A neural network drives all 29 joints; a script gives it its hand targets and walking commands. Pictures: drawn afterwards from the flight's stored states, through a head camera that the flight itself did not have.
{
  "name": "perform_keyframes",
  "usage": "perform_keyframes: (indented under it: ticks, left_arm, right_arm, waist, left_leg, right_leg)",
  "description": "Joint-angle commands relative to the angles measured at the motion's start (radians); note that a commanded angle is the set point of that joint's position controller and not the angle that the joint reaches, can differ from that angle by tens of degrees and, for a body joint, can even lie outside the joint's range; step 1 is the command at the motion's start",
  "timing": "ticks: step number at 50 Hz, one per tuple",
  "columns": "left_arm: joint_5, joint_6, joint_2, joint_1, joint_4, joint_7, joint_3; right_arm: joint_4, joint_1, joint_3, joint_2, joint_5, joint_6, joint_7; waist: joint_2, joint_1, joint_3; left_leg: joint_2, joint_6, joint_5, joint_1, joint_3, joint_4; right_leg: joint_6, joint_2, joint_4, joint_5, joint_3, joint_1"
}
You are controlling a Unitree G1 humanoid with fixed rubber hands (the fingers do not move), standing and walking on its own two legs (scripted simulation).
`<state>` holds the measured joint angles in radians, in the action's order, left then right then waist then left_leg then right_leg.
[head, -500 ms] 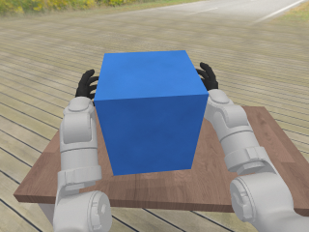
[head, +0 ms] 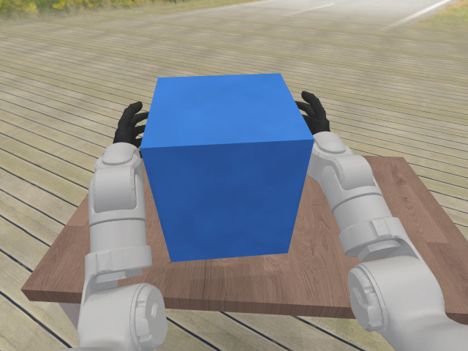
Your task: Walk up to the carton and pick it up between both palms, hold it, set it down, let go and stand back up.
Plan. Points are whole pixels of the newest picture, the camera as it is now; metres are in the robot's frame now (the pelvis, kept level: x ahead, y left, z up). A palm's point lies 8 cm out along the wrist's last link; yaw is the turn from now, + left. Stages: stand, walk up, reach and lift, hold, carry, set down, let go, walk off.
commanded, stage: hold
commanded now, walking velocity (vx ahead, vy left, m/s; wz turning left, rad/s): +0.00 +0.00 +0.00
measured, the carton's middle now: (225, 168) +0.38 +0.00 +0.18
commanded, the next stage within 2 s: none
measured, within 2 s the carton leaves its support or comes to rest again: neither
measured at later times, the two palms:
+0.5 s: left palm (123, 152) +0.36 +0.15 +0.24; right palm (316, 138) +0.36 -0.15 +0.25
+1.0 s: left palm (126, 150) +0.37 +0.15 +0.24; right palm (315, 136) +0.37 -0.15 +0.25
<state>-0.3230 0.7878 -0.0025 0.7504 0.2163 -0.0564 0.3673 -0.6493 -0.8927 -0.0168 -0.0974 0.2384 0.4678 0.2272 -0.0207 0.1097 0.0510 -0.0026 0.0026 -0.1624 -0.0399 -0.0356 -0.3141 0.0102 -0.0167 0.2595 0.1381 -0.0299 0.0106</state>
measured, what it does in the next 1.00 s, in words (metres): stands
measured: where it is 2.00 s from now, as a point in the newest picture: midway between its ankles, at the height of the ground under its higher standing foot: outside the picture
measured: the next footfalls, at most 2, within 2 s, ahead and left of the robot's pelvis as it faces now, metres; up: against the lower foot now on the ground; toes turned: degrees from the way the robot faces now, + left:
none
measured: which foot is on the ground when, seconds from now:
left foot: down 0.00-1.00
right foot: down 0.00-1.00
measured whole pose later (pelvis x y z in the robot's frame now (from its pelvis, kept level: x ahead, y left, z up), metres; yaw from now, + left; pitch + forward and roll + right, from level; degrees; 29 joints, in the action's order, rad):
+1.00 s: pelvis +0.01 +0.00 +0.00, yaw +0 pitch -8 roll -1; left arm -0.33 0.81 -0.03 0.70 0.14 -0.05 0.36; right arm -0.59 -0.85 0.02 -0.11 0.29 0.48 0.24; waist -0.02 0.12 0.05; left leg 0.00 0.00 -0.19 0.00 -0.04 -0.32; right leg 0.01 -0.02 0.24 0.15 -0.03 -0.05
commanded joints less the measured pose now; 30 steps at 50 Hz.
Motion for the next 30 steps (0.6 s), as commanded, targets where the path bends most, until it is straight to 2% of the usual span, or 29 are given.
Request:
perform_keyframes:
  ticks: [1,5,6,8,9,10,11,12,13,15,17,18,19,20,22,23,25,26,28,30]
  left_arm:
    - [0.194,-0.073,-0.498,0.729,-0.14,-0.14,-0.459]
    - [0.169,-0.053,-0.504,0.683,-0.158,-0.147,-0.467]
    - [0.173,-0.047,-0.52,0.684,-0.168,-0.147,-0.479]
    - [0.191,-0.044,-0.532,0.657,-0.21,-0.146,-0.521]
    - [0.196,-0.044,-0.533,0.683,-0.235,-0.143,-0.529]
    - [0.177,-0.038,-0.518,0.657,-0.187,-0.145,-0.507]
    - [0.179,-0.04,-0.521,0.671,-0.199,-0.145,-0.495]
    - [0.175,-0.039,-0.514,0.665,-0.183,-0.147,-0.486]
    - [0.173,-0.038,-0.52,0.666,-0.192,-0.147,-0.498]
    - [0.168,-0.036,-0.513,0.667,-0.192,-0.144,-0.48]
    - [0.147,-0.033,-0.509,0.661,-0.153,-0.143,-0.451]
    - [0.142,-0.027,-0.518,0.657,-0.123,-0.146,-0.454]
    - [0.149,-0.03,-0.521,0.653,-0.134,-0.147,-0.459]
    - [0.156,-0.033,-0.532,0.666,-0.157,-0.145,-0.477]
    - [0.171,-0.037,-0.523,0.71,-0.135,-0.146,-0.464]
    - [0.161,-0.039,-0.511,0.726,-0.104,-0.145,-0.46]
    - [0.171,-0.046,-0.53,0.729,-0.094,-0.145,-0.477]
    - [0.161,-0.047,-0.532,0.751,-0.07,-0.142,-0.464]
    - [0.186,-0.06,-0.55,0.773,-0.097,-0.133,-0.488]
    - [0.186,-0.068,-0.532,0.773,-0.091,-0.129,-0.471]
  right_arm:
    - [0.346,-0.67,0.314,0.648,0.154,-0.047,-0.083]
    - [0.303,-0.594,0.293,0.604,0.148,-0.03,-0.085]
    - [0.311,-0.603,0.284,0.586,0.146,-0.033,-0.09]
    - [0.385,-0.605,0.299,0.589,0.156,-0.038,-0.086]
    - [0.379,-0.611,0.303,0.596,0.163,-0.032,-0.088]
    - [0.369,-0.61,0.3,0.592,0.16,-0.026,-0.087]
    - [0.392,-0.649,0.318,0.617,0.164,-0.03,-0.09]
    - [0.38,-0.632,0.31,0.617,0.156,-0.026,-0.088]
    - [0.369,-0.63,0.308,0.602,0.156,-0.025,-0.091]
    - [0.376,-0.648,0.317,0.609,0.157,-0.028,-0.098]
    - [0.341,-0.645,0.319,0.614,0.145,-0.024,-0.106]
    - [0.328,-0.657,0.292,0.606,0.138,-0.027,-0.108]
    - [0.343,-0.657,0.3,0.612,0.142,-0.032,-0.107]
    - [0.33,-0.64,0.293,0.606,0.14,-0.032,-0.106]
    - [0.333,-0.689,0.281,0.619,0.133,-0.035,-0.109]
    - [0.267,-0.666,0.26,0.605,0.113,-0.029,-0.114]
    - [0.265,-0.673,0.239,0.609,0.101,-0.038,-0.122]
    - [0.228,-0.688,0.22,0.596,0.084,-0.037,-0.127]
    - [0.261,-0.706,0.219,0.618,0.083,-0.052,-0.134]
    - [0.255,-0.701,0.239,0.639,0.088,-0.049,-0.127]
  waist:
    - [0.016,0.02,0.421]
    - [0.058,0.03,0.352]
    - [0.086,0.032,0.362]
    - [0.08,0.044,0.378]
    - [0.089,0.043,0.362]
    - [0.066,0.037,0.319]
    - [0.039,0.009,0.332]
    - [0.022,0.019,0.311]
    - [0.045,0.019,0.306]
    - [0.029,-0.009,0.316]
    - [0.007,-0.02,0.28]
    - [0.024,-0.011,0.262]
    - [0.024,-0.013,0.284]
    - [0.049,0.003,0.287]
    - [0.026,-0.006,0.307]
    - [0.039,0.01,0.261]
    - [0.053,0.016,0.275]
    - [0.069,0.013,0.269]
    - [0.076,0.018,0.336]
    - [0.035,0.015,0.368]
  left_leg:
    - [0.063,0.01,0.257,0.089,0.04,-0.019]
    - [0.054,0.03,0.243,0.083,0.038,0.004]
    - [0.047,0.04,0.245,0.089,0.034,0.004]
    - [0.044,0.053,0.302,0.104,0.031,-0.013]
    - [0.041,0.058,0.323,0.104,0.024,-0.015]
    - [0.045,0.051,0.296,0.092,0.029,-0.008]
    - [0.047,0.038,0.287,0.073,0.03,-0.004]
    - [0.047,0.033,0.275,0.072,0.036,0.001]
    - [0.044,0.035,0.263,0.074,0.034,0.008]
    - [0.041,0.025,0.263,0.071,0.04,0.012]
    - [0.036,0.016,0.222,0.043,0.046,0.032]
    - [0.033,0.017,0.195,0.036,0.045,0.04]
    - [0.036,0.016,0.206,0.041,0.049,0.033]
    - [0.034,0.025,0.204,0.049,0.048,0.032]
    - [0.036,0.014,0.149,0.037,0.049,0.039]
    - [0.036,0.015,0.101,0.021,0.054,0.051]
    - [0.029,0.012,0.07,0.013,0.048,0.062]
    - [0.025,0.013,0.017,-0.001,0.046,0.073]
    - [0.026,0.012,0.041,-0.017,0.041,0.064]
    - [0.038,0.006,0.078,0.01,0.046,0.048]
  right_leg:
    - [-0.078,-0.036,0.009,-0.325,-0.018,-0.191]
    - [-0.061,-0.043,0.001,-0.25,-0.023,-0.159]
    - [-0.052,-0.046,0.001,-0.226,-0.028,-0.149]
    - [-0.05,-0.054,0.006,-0.263,-0.032,-0.16]
    - [-0.049,-0.058,0.01,-0.266,-0.038,-0.159]
    - [-0.053,-0.054,-0.001,-0.251,-0.035,-0.149]
    - [-0.058,-0.057,0.003,-0.244,-0.04,-0.157]
    - [-0.064,-0.054,0.002,-0.255,-0.032,-0.162]
    - [-0.056,-0.054,0.003,-0.228,-0.032,-0.15]
    - [-0.05,-0.055,-0.001,-0.201,-0.03,-0.147]
    - [-0.046,-0.061,-0.005,-0.167,-0.027,-0.144]
    - [-0.042,-0.058,-0.013,-0.142,-0.028,-0.125]
    - [-0.043,-0.055,-0.009,-0.162,-0.025,-0.136]
    - [-0.04,-0.054,-0.007,-0.156,-0.022,-0.129]
    - [-0.042,-0.049,-0.013,-0.112,-0.026,-0.112]
    - [-0.041,-0.043,-0.019,-0.073,-0.022,-0.089]
    - [-0.036,-0.043,-0.014,-0.046,-0.026,-0.075]
    - [-0.032,-0.042,-0.017,0.008,-0.026,-0.067]
    - [-0.033,-0.044,-0.001,-0.034,-0.025,-0.107]
    - [-0.048,-0.039,0.0,-0.086,-0.021,-0.122]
